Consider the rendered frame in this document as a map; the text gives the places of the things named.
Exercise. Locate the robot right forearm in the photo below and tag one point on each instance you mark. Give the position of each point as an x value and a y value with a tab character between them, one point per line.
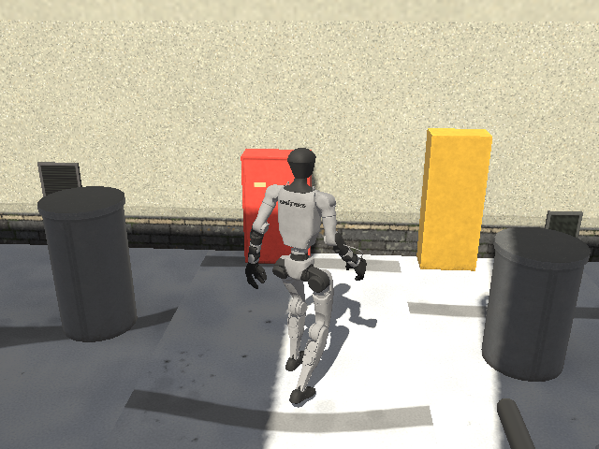
344	252

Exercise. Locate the left robot thigh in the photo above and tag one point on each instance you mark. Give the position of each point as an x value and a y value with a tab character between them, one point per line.
295	288

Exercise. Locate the right robot hand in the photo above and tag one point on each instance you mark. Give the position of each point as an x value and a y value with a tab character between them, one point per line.
360	269

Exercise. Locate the robot right shin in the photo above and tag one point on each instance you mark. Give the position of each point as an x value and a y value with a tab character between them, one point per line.
312	354

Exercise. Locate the right robot upper arm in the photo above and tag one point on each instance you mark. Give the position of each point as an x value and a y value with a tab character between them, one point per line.
327	203

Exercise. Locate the left robot hand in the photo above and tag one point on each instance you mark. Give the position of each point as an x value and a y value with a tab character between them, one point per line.
257	270

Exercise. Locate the robot left forearm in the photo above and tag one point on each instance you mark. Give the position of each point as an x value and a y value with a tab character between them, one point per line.
255	246

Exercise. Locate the left robot upper arm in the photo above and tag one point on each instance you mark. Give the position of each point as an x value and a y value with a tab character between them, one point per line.
261	225

